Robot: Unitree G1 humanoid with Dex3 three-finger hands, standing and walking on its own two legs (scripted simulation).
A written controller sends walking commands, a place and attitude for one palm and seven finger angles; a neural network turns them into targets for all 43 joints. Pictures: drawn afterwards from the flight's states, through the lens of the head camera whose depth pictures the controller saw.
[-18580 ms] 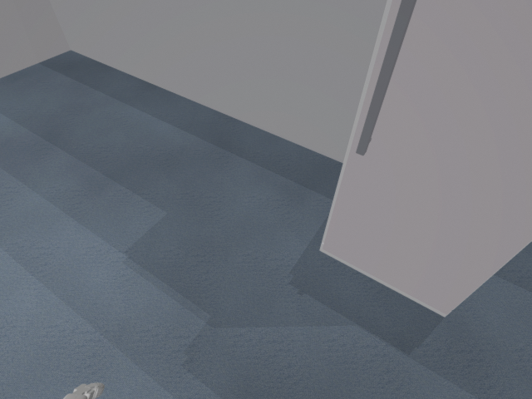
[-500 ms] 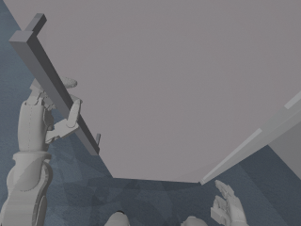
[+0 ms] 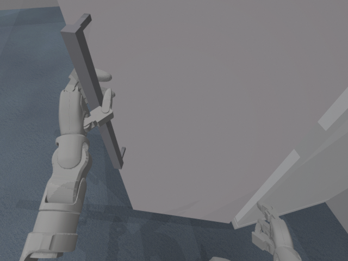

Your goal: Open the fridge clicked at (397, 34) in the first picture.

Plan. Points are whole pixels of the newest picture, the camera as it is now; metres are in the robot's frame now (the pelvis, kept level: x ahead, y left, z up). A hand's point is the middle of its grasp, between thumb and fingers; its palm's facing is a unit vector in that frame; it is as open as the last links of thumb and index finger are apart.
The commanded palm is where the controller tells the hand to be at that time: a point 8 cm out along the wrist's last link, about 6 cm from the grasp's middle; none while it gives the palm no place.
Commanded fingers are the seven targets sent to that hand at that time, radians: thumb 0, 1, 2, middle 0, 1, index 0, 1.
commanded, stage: stop walking and hold the door back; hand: left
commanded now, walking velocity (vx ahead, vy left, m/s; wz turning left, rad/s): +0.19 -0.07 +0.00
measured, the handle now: (106, 112) +0.39 +0.19 +0.12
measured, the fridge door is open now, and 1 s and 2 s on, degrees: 67 62 62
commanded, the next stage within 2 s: loosen the grip on the handle in 0.74 s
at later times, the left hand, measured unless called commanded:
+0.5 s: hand (110, 97) +0.38 +0.17 +0.17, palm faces +0.22 -0.96 -0.16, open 5.7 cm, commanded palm +0.35 +0.21 +0.16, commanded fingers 0.00 0.90 0.90 -0.45 -1.40 -0.45 -1.40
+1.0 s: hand (105, 94) +0.39 +0.18 +0.18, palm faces +0.22 -0.97 -0.09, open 6.9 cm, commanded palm +0.35 +0.22 +0.17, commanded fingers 0.00 -0.19 0.38 -0.45 -1.40 -0.45 -1.40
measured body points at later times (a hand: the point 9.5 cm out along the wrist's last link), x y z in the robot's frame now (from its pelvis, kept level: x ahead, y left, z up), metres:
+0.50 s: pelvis -0.04 -0.01 -0.01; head -0.04 -0.02 +0.44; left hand +0.37 +0.22 +0.18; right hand +0.06 -0.31 -0.11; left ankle +0.03 +0.10 -0.74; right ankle -0.04 -0.16 -0.73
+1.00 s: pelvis -0.04 -0.02 +0.00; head -0.04 -0.01 +0.45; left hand +0.37 +0.23 +0.19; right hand +0.10 -0.25 -0.09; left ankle +0.02 +0.10 -0.74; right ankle -0.04 -0.15 -0.74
